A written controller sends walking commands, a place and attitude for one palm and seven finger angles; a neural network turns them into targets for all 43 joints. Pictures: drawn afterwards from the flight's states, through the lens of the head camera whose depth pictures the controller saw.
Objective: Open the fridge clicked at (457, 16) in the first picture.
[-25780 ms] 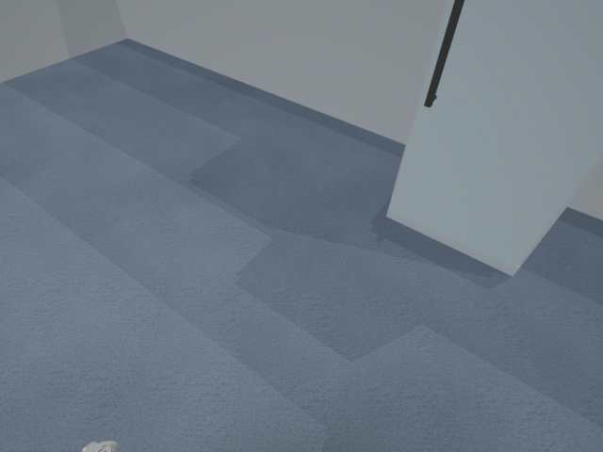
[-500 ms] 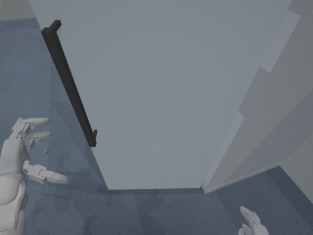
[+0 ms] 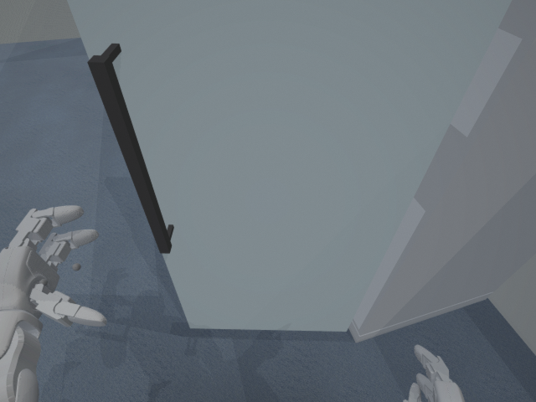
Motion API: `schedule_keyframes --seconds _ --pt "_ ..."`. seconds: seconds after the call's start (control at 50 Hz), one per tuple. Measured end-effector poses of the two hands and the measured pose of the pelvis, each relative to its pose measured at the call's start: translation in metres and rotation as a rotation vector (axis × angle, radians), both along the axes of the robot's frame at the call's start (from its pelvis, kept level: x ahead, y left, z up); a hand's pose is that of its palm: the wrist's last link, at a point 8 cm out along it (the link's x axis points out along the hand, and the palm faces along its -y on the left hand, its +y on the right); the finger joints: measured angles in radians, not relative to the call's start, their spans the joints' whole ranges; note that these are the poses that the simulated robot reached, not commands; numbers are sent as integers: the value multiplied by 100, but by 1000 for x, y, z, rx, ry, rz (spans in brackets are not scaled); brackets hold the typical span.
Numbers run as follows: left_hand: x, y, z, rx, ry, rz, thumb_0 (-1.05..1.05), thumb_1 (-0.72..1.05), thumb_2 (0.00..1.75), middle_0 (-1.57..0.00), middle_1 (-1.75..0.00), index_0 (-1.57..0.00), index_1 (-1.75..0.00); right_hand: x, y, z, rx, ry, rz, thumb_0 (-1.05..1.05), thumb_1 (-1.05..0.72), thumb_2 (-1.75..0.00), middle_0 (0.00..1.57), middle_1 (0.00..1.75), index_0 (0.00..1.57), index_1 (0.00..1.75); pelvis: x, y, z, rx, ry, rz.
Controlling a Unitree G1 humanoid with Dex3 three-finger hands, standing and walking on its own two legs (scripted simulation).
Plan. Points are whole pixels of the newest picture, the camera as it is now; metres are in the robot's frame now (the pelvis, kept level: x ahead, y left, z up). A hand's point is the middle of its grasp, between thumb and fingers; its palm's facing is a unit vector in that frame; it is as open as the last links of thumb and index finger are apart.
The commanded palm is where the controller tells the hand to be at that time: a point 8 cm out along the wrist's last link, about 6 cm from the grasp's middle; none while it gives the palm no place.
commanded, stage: draw the hand back to the body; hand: left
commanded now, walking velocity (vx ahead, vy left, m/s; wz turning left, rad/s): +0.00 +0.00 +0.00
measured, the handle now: (145, 170) +0.44 +0.27 +0.11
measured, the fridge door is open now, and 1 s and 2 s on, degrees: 72 72 72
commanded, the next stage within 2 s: step back with the hand held close in 1.42 s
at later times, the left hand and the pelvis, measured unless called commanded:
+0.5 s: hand (47, 274) +0.21 +0.30 +0.13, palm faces +0.44 -0.85 -0.28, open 13.9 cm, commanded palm +0.17 +0.32 +0.15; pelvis +0.01 +0.00 +0.02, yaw +0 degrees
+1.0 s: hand (49, 244) +0.22 +0.28 +0.18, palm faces +0.47 -0.81 -0.37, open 9.1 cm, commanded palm +0.17 +0.30 +0.20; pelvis +0.03 +0.00 +0.03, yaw -1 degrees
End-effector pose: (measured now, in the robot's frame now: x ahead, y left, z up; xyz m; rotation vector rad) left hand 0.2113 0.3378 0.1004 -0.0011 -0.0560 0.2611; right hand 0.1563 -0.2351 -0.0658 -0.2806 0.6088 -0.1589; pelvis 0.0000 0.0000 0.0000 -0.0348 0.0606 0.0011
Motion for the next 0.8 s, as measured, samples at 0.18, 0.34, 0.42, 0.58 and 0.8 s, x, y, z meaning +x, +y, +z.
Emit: schedule_keyframes --seconds 0.18,0.34,0.42,0.58,0.8 --pt "-10 -6 20 18 26 -7 -1 -55 20 -25 -115 -26 -115 10 4 17 39 -87 11 2 -90 -89 20 30 20 30 9 3 7 10 -11 -17" --pt "-31 -8 28 30 16 25 -1 -53 21 -25 -114 -25 -114 22 11 21 32 -100 49 2 -90 -89 20 30 20 30 8 4 8 8 -35 0" --pt "-35 -5 38 164 58 112 -1 -46 25 -25 -110 -25 -110 26 16 23 26 -93 74 2 -90 -89 20 30 20 30 7 3 11 8 -57 6" --pt "-42 -10 56 331 86 245 -1 -23 36 -24 -96 -25 -96 29 26 25 44 -47 86 2 -90 -89 20 30 20 30 8 6 21 20 -97 -2" --pt "-34 -17 77 379 36 250 0 15 54 -23 -74 -24 -74 30 27 22 56 14 71 2 -90 -89 20 30 20 30 17 6 29 28 -129 -14"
